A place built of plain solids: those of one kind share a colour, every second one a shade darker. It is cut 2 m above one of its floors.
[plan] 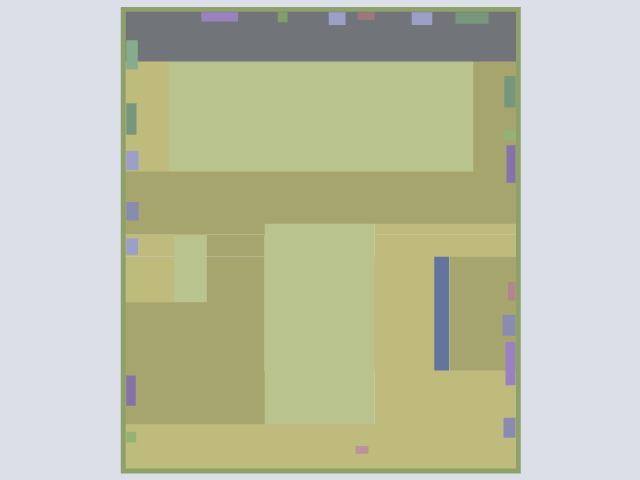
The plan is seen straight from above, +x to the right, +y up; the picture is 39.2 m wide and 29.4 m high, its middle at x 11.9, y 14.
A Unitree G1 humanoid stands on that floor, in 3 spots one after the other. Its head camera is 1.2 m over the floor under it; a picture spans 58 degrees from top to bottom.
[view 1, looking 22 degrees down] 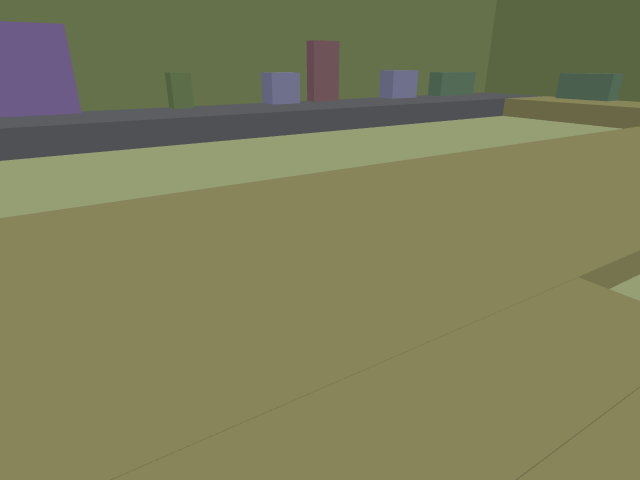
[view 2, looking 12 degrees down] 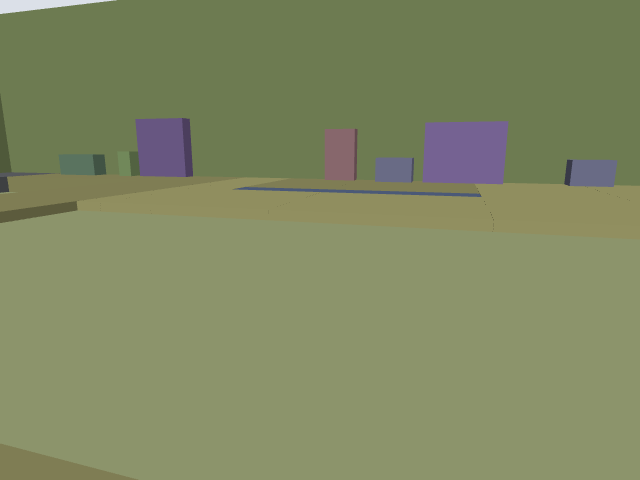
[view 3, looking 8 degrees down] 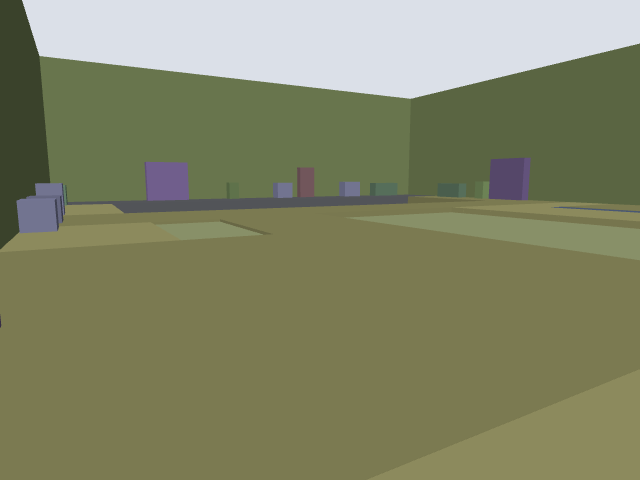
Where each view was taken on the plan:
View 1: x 5.92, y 13.83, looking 58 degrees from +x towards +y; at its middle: floor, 3.20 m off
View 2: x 7.38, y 6.72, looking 17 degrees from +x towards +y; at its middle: bay_floor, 6.80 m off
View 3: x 1.25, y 1.42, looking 61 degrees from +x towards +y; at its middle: floor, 8.62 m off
